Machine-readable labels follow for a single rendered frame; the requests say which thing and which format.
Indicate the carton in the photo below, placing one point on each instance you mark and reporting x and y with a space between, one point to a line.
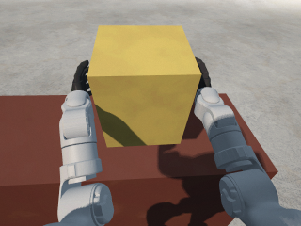
143 80

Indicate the right robot upper arm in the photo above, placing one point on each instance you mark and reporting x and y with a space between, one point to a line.
250 196

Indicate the robot right hand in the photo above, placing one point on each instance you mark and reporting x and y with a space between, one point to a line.
205 80

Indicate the left robot upper arm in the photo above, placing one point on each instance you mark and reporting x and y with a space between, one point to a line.
87 205

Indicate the right robot forearm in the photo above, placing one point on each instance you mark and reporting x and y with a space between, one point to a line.
231 153

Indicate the left robot forearm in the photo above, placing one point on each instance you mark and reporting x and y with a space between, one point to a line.
78 142

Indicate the pedestal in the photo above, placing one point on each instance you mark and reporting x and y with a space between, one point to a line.
150 185

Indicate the robot left hand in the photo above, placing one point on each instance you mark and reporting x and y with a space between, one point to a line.
80 78

